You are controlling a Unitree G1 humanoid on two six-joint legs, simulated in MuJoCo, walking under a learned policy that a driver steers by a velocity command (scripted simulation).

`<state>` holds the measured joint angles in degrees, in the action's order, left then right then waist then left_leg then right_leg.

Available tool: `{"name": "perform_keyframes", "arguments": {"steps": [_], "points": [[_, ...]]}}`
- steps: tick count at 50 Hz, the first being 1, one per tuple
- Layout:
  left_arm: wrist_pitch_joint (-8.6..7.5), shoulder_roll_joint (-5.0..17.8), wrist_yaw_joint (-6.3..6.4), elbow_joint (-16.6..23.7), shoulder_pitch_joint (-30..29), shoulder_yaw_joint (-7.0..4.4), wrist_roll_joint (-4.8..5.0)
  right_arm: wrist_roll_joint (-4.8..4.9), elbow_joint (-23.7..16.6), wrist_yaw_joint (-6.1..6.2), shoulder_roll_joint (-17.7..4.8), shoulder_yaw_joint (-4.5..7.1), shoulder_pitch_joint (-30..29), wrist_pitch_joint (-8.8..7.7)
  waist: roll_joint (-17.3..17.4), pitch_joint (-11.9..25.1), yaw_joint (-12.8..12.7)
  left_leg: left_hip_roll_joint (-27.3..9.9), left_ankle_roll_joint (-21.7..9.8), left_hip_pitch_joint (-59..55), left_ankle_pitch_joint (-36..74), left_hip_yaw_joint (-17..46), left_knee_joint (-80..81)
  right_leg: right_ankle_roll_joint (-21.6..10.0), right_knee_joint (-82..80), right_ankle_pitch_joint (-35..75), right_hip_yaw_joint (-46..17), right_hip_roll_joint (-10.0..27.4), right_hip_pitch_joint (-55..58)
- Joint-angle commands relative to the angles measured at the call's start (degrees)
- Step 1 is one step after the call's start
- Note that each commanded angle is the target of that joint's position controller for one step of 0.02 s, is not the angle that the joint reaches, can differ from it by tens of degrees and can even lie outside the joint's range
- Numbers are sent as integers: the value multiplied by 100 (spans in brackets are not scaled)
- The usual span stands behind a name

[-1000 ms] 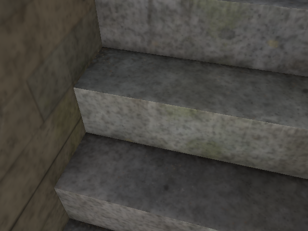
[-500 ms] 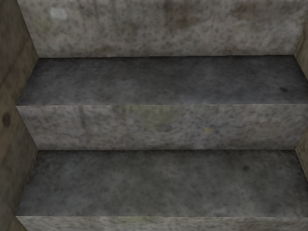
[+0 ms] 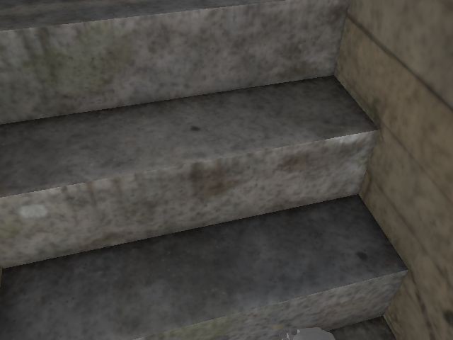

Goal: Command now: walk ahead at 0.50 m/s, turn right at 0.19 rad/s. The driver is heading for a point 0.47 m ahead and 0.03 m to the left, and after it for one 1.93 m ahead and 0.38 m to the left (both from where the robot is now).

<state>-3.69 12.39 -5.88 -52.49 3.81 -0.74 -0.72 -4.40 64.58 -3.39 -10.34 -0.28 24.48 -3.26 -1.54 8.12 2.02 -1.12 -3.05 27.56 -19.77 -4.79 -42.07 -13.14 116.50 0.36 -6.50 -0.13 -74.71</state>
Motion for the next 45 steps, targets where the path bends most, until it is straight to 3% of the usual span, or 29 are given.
{"name": "perform_keyframes", "arguments": {"steps": [1,5,10,11,12,13,14,15,16,17,18,19,20,21,22,23,24,25,26,28,29,30,32,34,37,39,40,42,45], "points": [[92,-153,40,1,284,151,-16,-157,-581,-41,-119,-70,-1157,-251,413,-650,-551,-1070,-904,-147,-1664,1859,2364,-102,1496,-243,-47,156,-1182],[77,-349,302,563,-566,439,1,-351,53,-56,-69,-230,190,-329,343,-837,-202,-1656,-1050,-2122,-1243,1951,2488,-189,1580,-449,-210,552,-3104],[411,-257,244,1378,-1939,529,-100,-335,257,-233,25,-290,1235,-281,797,-952,186,-1743,-964,-1862,-590,1430,3379,-368,-135,0,693,1438,-2717],[517,-232,153,1598,-2284,521,-136,-157,12,-311,23,-267,514,-252,673,-937,58,-1749,-1024,-838,-207,819,3847,-453,-1435,-151,1167,1496,-985],[557,-1018,432,1939,-2144,488,55,817,-381,692,-229,134,367,-519,712,-1483,103,-1683,-1021,-340,-51,1416,4858,346,-1761,-2341,1062,1175,794],[687,-847,576,1800,-1471,462,196,925,-348,978,-441,137,-12,-558,381,-1360,-224,-1511,-970,-137,924,746,4924,503,-2794,-2303,1499,1034,2166],[829,-684,97,2147,-2894,597,-130,443,217,-165,-588,-136,719,-372,1853,-605,-362,-2001,-1312,-769,4234,728,4285,243,-2537,-2733,1809,539,1898],[802,-426,-54,2079,-2511,446,-60,469,50,-562,-954,71,581,-374,1617,-545,-445,-1739,-1384,-1966,7369,297,3368,324,-3201,-2684,2326,207,1669],[748,-348,-38,1886,-1872,390,-17,466,106,-709,-1203,241,677,-392,1824,-11,-667,-1709,-1290,-2759,9402,245,2857,372,-4338,-2568,2278,-86,2295],[613,-31,17,1464,-735,194,-155,433,275,-710,-1195,381,814,-404,1637,927,-941,-1589,-995,-3023,9615,379,1792,109,-4986,-1962,1620,-128,3528],[580,169,7,775,632,176,-208,219,394,-781,-732,381,1641,-426,537,2190,-934,-1148,-990,-1004,8173,839,269,-278,-5202,-298,103,526,6063],[672,812,124,177,1901,-61,-325,-1,18,-906,-85,295,1480,-317,-968,2178,-1251,-328,-816,898,3335,1243,-934,-560,-7812,-1881,-2368,1517,7157],[555,1301,115,-219,2718,-362,-335,160,7,-946,-101,428,916,-158,-1168,1702,-1517,22,-571,2043,2604,2162,-3898,-613,-9027,-3863,-4030,2208,6971],[374,1073,128,-385,2437,-290,-216,342,13,-861,-1,515,508,-126,-1244,870,-1378,-53,-529,2841,2852,2422,-5898,-362,-9228,-4835,-4195,2274,6109],[185,831,696,-189,1201,-445,172,386,-1529,57,-161,636,-1024,-396,-663,758,-612,-33,-268,2190,2203,1250,-6947,-1,-9150,-6141,-3592,2416,5787],[42,390,920,-324,630,-311,144,327,-1842,407,58,521,-1642,-343,-378,163,-326,-145,-328,2730,2699,1063,-7353,311,-8890,-6111,-2680,2403,5149],[-76,-304,1065,-479,528,-93,-31,239,-2146,547,366,361,-1865,-164,-53,-281,-34,-80,-515,2914,3125,1057,-7784,627,-8787,-5446,-2040,2368,4661],[-164,-415,1175,-727,538,-77,-103,161,-2432,521,737,248,-2020,54,196,-730,248,54,-606,3219,2977,1139,-7979,731,-8972,-5028,-1478,2216,4384],[-127,-734,367,-132,-187,94,-255,728,-842,-55,1036,121,-553,326,-579,-766,-9,-74,-995,3716,2433,2159,-7854,609,-9120,-3464,-673,1843,4038],[-202,-709,38,100,-329,88,-145,528,-619,-122,401,327,211,394,439,-335,408,-146,-918,3584,2166,1887,-7285,522,-9133,-2245,280,1856,4216],[-183,-314,17,233,-385,-13,-278,613,-774,-55,110,423,-138,354,572,-187,360,-240,-800,3200,1792,1453,-6979,493,-9497,-2231,853,1801,4069],[-138,-49,29,170,-440,-95,-352,741,-900,-63,-79,453,-496,306,-64,-155,330,-241,-765,3239,1284,1246,-7935,263,-9849,-2131,977,1849,4171],[-46,-426,49,-368,645,71,-498,823,-1037,-60,161,292,-1082,327,-197,-520,6,-103,-986,5271,1225,1534,-9452,53,-10088,-1923,679,2020,5352],[-29,-549,-59,-734,1450,188,-558,744,-1307,54,389,105,-1368,233,201,-534,-92,-97,-1161,6570,924,1842,-9560,51,-10149,-969,1067,1970,6599],[-220,-691,-147,-1020,1764,297,-529,690,-1750,225,136,95,-2049,374,349,-213,-66,-427,-1247,6943,946,1544,-8646,125,-10415,-383,1742,1737,7159],[-268,-460,-272,-874,1680,281,-552,488,-2113,223,-281,156,-2899,603,106,112,-12,-813,-996,6212,1381,641,-7061,46,-10641,-190,2324,1597,6687],[-274,-434,-247,-910,1855,273,-618,362,-2296,207,-181,104,-3326,649,-197,128,-64,-893,-1055,6030,1053,394,-6711,19,-10800,-38,2267,1710,6645],[-89,163,-323,-760,1875,120,-468,305,-2333,30,177,-173,-3831,889,-378,-23,-302,-759,-964,5184,-1041,-43,-5798,-121,-11304,-203,2385,2058,6590],[-213,961,-236,-451,1583,-108,-404,272,-2060,-173,247,-172,-2565,708,-704,191,265,-197,-930,4094,-825,-388,-4965,-388,-10139,5666,2678,2400,7784]]}}
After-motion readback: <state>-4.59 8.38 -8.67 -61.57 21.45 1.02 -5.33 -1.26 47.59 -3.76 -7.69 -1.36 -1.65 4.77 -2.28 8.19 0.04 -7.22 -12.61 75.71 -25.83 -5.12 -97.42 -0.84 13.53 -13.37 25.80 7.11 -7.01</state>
